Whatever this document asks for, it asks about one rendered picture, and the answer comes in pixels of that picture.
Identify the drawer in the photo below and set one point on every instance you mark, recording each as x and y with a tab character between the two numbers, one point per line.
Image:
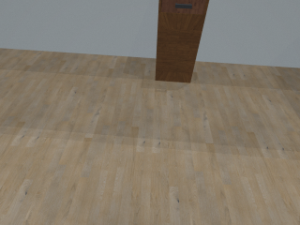
168	6

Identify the cabinet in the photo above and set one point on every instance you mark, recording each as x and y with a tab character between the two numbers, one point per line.
178	40

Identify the handle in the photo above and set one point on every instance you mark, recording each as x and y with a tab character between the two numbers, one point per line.
183	6

